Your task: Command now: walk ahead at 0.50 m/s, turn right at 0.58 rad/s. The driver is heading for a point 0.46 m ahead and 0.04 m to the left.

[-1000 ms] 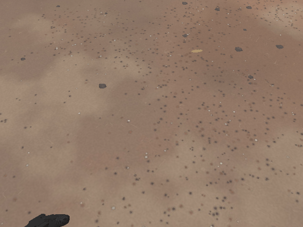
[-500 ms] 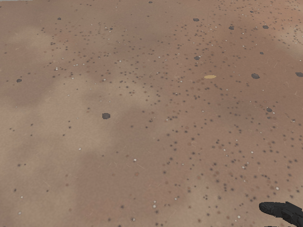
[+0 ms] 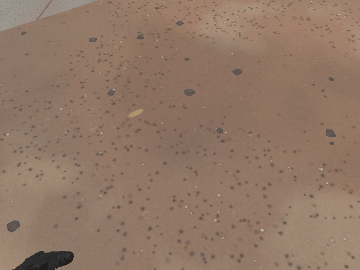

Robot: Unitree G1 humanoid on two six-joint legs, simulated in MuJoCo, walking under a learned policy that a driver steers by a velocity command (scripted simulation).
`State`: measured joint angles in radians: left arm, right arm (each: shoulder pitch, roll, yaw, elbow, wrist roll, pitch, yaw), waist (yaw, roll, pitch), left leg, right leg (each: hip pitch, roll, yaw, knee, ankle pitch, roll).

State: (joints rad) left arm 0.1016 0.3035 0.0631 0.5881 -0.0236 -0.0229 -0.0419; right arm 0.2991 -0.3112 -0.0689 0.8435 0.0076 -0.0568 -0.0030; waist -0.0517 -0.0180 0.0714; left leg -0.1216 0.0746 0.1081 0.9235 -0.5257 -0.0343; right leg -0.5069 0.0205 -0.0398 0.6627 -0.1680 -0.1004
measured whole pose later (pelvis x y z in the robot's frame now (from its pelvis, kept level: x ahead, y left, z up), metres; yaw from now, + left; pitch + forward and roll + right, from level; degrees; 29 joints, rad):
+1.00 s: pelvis +0.41 +0.02 +0.02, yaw -6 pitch -1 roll +1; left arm 0.20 0.26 0.05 0.80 0.01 0.01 0.04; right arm 0.14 -0.25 0.00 0.89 -0.02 -0.02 0.02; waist 0.00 0.01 0.02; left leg -0.20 -0.06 0.01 0.46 -0.25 0.05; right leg -0.24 -0.05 0.06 0.49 -0.24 0.05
